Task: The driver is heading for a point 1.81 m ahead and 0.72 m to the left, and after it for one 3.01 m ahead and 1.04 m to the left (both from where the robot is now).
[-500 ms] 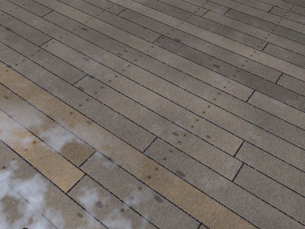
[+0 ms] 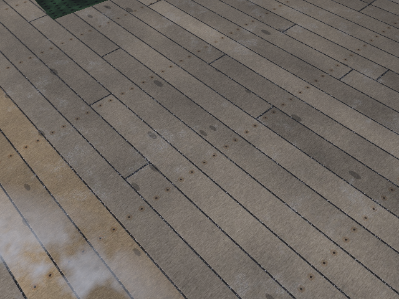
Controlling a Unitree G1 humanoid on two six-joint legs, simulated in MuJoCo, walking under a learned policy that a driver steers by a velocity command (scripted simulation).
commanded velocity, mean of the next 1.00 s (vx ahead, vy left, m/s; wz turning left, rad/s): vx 0.20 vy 0.00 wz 0.72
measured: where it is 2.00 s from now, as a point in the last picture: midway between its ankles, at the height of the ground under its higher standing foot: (187, 297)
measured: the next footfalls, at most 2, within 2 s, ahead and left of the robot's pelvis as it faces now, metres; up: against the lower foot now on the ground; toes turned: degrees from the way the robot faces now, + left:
left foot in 0.12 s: +0.34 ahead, +0.05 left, +0.00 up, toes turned +8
right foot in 0.52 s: +0.56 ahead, -0.06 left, +0.00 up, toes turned +42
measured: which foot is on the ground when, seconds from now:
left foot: up 0.00-0.10, down 0.12-0.50, up 0.52-0.86, down 0.88-1.00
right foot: down 0.00-0.12, up 0.14-0.50, down 0.52-0.88, up 0.90-1.00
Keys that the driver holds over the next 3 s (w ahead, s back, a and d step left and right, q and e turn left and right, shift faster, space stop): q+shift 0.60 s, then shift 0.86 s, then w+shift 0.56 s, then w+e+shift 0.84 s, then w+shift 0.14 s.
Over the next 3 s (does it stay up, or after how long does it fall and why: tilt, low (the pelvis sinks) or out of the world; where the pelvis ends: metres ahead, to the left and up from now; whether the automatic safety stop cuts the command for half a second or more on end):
stays up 1.25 0.54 -0.01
